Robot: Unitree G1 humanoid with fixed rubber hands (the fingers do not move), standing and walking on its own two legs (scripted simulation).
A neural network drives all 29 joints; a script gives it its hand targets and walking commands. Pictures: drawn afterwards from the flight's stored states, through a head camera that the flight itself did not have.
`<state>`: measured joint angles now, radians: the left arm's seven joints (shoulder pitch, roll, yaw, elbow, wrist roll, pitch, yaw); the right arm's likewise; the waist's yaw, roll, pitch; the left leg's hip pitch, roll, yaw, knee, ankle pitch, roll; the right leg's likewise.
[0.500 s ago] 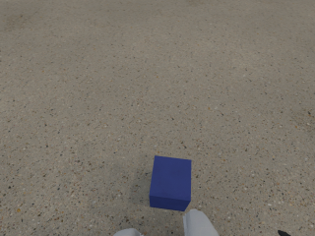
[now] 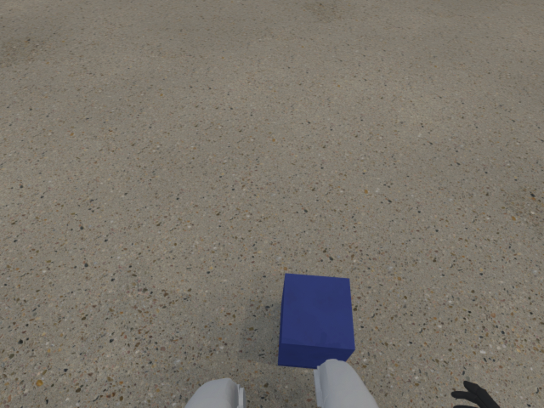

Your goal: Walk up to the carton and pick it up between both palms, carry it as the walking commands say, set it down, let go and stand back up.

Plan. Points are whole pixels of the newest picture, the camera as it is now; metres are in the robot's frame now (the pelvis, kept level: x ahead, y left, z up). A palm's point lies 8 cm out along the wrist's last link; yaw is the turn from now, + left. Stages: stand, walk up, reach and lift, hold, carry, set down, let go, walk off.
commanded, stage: walk up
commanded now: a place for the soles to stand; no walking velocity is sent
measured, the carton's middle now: (312, 323) +0.43 -0.14 -0.59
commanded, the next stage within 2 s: none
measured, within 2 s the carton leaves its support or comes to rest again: neither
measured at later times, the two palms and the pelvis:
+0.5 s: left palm out of the picture +0.08 +0.28 -0.08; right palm out of the picture +0.09 -0.37 -0.10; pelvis +0.01 -0.05 +0.00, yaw -3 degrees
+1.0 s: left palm out of the picture +0.09 +0.29 -0.08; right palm out of the picture +0.10 -0.35 -0.10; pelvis +0.01 -0.03 +0.01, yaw -3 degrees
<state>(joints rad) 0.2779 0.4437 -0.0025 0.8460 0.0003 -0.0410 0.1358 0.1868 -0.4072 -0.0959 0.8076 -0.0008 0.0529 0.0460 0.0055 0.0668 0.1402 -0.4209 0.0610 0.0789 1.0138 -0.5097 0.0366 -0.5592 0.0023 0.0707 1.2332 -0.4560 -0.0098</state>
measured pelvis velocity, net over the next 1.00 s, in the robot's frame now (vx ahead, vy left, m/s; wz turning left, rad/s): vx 0.01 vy -0.03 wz -0.06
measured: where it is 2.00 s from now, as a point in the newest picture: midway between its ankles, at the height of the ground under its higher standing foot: outside the picture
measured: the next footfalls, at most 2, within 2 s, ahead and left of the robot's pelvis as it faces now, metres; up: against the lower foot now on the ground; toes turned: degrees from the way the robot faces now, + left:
right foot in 0.40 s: +0.14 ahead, -0.18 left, +0.00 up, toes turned +1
right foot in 1.30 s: +0.10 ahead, -0.18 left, +0.00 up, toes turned +0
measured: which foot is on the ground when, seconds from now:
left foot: down 0.00-1.00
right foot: up 0.00-0.38, down 0.40-1.00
